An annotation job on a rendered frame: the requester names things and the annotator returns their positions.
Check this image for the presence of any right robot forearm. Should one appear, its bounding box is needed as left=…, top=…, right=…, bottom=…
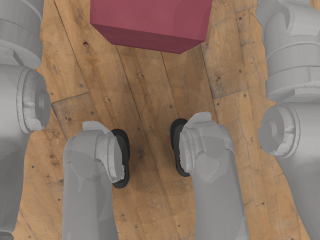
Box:
left=255, top=0, right=320, bottom=104

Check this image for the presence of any carton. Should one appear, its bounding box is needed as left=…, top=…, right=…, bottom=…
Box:
left=89, top=0, right=213, bottom=54

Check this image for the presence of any left robot upper arm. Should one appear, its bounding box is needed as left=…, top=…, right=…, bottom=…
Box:
left=0, top=63, right=51, bottom=240

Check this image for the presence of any left robot shin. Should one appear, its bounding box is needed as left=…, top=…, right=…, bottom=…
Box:
left=62, top=121, right=125, bottom=183

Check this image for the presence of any right robot upper arm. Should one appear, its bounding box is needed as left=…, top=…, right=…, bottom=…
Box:
left=257, top=102, right=320, bottom=240

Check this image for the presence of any left robot forearm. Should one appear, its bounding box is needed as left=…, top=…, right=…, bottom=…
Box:
left=0, top=0, right=44, bottom=69

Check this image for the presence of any right robot thigh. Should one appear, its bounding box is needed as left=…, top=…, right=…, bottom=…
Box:
left=179, top=120, right=250, bottom=240

